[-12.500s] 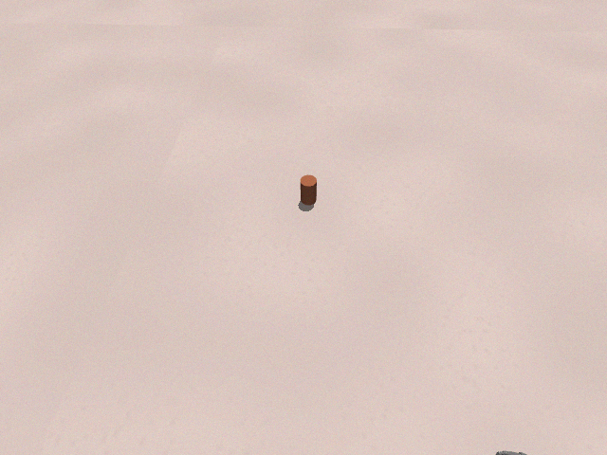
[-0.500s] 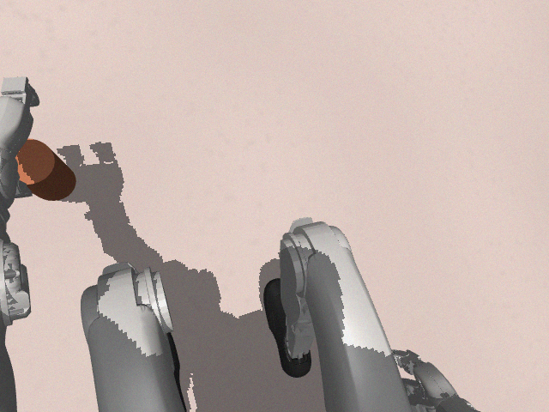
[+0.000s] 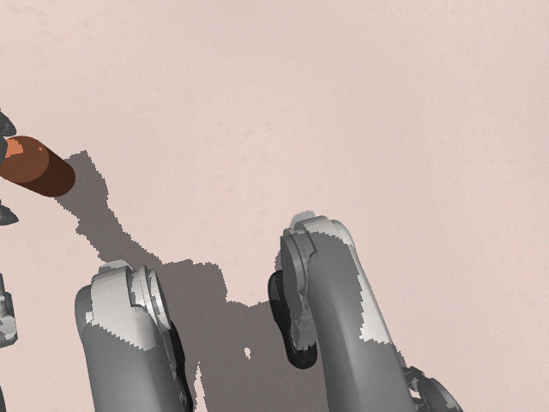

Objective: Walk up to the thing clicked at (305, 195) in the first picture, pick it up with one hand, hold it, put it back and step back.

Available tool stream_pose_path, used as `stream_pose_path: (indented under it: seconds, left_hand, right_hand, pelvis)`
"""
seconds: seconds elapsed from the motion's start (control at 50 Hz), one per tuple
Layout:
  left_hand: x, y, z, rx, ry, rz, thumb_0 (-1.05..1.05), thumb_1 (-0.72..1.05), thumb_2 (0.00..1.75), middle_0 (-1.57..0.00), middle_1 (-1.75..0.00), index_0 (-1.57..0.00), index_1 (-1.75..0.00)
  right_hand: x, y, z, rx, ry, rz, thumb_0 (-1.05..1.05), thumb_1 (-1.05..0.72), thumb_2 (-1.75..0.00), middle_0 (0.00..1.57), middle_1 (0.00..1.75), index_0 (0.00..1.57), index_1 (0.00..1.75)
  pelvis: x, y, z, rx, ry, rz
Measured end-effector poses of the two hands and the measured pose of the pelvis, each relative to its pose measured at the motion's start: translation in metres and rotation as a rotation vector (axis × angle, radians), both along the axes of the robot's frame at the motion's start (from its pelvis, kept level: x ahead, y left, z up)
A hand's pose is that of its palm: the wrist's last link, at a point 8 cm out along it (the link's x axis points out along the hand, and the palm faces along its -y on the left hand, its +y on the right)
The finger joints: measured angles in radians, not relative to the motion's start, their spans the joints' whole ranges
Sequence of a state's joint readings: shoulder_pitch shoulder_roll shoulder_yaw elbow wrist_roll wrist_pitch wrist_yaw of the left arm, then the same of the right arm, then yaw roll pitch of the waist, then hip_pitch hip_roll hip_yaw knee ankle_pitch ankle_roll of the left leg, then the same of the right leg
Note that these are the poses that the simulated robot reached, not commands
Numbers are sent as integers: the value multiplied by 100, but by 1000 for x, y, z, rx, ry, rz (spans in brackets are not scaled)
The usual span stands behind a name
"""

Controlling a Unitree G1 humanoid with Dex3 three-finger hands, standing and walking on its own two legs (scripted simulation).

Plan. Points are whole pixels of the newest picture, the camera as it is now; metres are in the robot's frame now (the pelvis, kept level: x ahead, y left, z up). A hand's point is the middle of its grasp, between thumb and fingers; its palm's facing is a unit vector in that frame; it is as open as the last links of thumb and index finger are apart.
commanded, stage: close in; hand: left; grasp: from above
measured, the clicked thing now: (39, 169) +0.51 +0.29 -0.27
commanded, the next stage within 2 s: rest palm in 0.08 s
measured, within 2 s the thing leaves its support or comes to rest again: neither
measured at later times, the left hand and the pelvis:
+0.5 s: hand (17, 166) +0.49 +0.29 -0.20, palm faces -0.45 -0.07 -0.89, open 13.7 cm; pelvis +0.00 +0.01 -0.02, yaw -2 degrees
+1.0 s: hand (26, 170) +0.49 +0.29 -0.23, palm faces -0.45 -0.08 -0.89, open 13.3 cm; pelvis +0.00 +0.01 -0.02, yaw -3 degrees
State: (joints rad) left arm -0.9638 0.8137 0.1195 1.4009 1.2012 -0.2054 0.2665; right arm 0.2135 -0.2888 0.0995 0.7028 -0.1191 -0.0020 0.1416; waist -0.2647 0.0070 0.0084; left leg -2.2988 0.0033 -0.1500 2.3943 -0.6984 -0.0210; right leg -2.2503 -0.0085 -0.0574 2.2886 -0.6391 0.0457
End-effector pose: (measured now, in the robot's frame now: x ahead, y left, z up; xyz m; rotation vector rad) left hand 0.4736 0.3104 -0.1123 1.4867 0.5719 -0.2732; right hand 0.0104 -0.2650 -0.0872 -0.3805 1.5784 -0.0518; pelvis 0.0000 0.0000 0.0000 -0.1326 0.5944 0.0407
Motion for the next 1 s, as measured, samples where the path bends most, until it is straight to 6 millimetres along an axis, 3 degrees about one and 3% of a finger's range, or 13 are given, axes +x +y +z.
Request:
stream_pose_path:
  seconds: [0.12, 0.2, 0.28, 0.38, 0.58, 0.68, 0.8, 1.0]
  left_hand:
    - [-6, 12, -2, -6, -53, -51, 0, -48, 98, -10, -108, -12, -105]
    - [2, 6, -5, -12, -76, -78, 0, -46, 102, -11, -110, -13, -108]
    - [11, -5, -9, -14, -89, -83, 0, -45, 103, -11, -111, -12, -108]
    - [19, -15, -19, -10, -85, -63, 0, -46, 102, -10, -109, -11, -107]
    - [25, -19, -40, 3, -65, -23, 0, -48, 99, -8, -105, -9, -104]
    - [26, -17, -48, 1, -56, -24, 0, -49, 99, -8, -104, -9, -103]
    - [27, -17, -54, -13, -51, -35, 0, -48, 101, -9, -104, -10, -104]
    - [25, -18, -60, -22, -72, -43, 0, -44, 107, -12, -107, -12, -107]
  right_hand:
    - [34, -7, -3, -40, -49, 80, 0, -91, -89, 21, 29, 20, 30]
    - [53, -8, 1, -65, -100, 112, 0, -91, -89, 21, 29, 20, 30]
    - [60, -6, 5, -74, -134, 124, 0, -91, -89, 20, 29, 20, 30]
    - [49, -3, 7, -71, -135, 115, 0, -91, -90, 20, 29, 20, 30]
    - [-4, 8, 3, -30, -25, 54, 0, -91, -90, 20, 29, 20, 30]
    - [-19, 13, 2, -13, 21, 42, 0, -90, -89, 21, 29, 20, 30]
    - [-18, 14, 4, -7, 29, 60, 0, -90, -89, 21, 30, 20, 30]
    - [7, 8, 6, -16, -20, 125, 0, -90, -90, 21, 30, 20, 30]
  pelvis:
    - [0, 3, -6, -9, -8, 10]
    - [1, 6, -7, -21, -7, 12]
    - [1, 8, -8, -26, -5, 13]
    - [1, 8, -10, -32, -6, 4]
    - [1, 6, -19, -32, -16, -12]
    - [2, 6, -22, -36, -20, -18]
    - [3, 6, -23, -44, -23, -22]
    - [5, 6, -22, -51, -26, -24]
